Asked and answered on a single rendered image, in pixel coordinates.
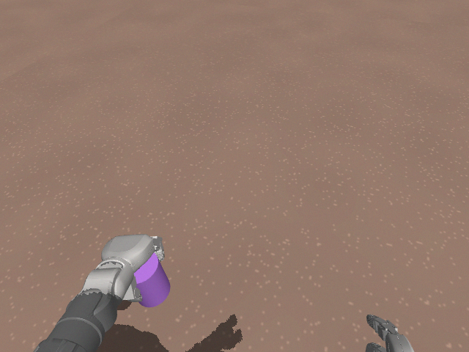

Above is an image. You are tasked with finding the can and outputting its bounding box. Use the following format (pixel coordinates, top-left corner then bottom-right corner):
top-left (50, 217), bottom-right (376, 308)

top-left (134, 253), bottom-right (170, 307)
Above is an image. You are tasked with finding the left robot arm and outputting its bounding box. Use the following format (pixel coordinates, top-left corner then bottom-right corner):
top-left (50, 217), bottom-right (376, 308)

top-left (34, 257), bottom-right (134, 352)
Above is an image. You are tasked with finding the right robot hand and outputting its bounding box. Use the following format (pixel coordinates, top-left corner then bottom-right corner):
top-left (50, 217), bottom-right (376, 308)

top-left (366, 315), bottom-right (414, 352)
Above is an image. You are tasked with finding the left robot hand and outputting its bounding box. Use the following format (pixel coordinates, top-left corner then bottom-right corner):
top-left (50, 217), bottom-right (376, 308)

top-left (101, 234), bottom-right (164, 302)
